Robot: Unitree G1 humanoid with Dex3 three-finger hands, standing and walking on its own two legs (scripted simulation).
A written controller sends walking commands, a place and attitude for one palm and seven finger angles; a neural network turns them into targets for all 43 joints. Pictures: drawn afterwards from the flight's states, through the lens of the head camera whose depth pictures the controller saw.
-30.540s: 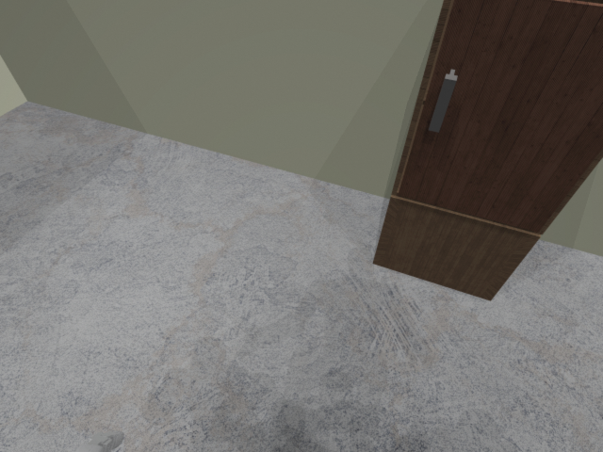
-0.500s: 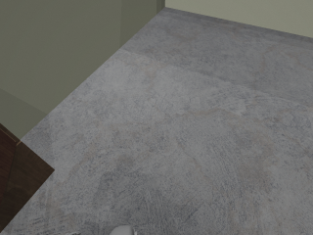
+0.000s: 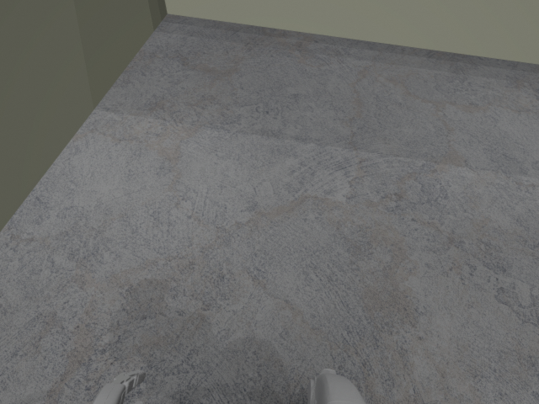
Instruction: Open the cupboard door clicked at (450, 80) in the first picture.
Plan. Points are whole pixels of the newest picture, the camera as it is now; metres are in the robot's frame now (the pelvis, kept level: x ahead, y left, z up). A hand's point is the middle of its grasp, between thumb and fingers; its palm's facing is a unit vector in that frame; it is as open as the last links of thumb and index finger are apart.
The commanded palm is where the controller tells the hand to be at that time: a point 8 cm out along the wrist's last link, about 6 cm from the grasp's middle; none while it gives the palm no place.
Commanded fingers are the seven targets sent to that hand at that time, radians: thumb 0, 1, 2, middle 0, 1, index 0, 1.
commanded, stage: walk to a spot facing it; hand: left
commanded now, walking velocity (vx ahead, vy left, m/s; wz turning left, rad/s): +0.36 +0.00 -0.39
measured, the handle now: out of the picture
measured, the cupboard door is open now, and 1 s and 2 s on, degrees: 40 40 40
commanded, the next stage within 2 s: turn to face it in 0.74 s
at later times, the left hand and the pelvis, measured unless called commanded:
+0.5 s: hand (200, 323) +0.27 +0.14 -0.17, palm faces -0.08 -0.97 -0.23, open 7.2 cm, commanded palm none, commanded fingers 0.00 0.90 0.90 -0.20 -0.30 -0.20 -0.30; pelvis +0.24 -0.06 +0.00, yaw -8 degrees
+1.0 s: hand (245, 191) +0.59 +0.08 -0.17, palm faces -0.23 -0.95 -0.20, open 7.3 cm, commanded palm none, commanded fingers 0.00 0.90 0.90 -0.20 -0.30 -0.20 -0.30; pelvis +0.46 -0.09 -0.01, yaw -13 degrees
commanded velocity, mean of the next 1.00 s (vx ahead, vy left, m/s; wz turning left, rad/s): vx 0.27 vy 0.00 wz -0.10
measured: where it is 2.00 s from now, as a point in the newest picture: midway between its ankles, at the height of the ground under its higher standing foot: (302, 295)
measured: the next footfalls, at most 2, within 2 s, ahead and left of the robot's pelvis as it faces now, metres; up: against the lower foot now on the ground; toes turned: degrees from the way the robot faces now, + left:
right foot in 0.16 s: +0.19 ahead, -0.13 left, +0.00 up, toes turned -11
left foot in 0.62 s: +0.48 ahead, +0.04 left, +0.00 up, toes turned -2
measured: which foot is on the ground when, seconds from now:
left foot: down 0.00-0.16, up 0.18-0.60, down 0.62-1.00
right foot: up 0.00-0.14, down 0.16-0.62, up 0.64-1.00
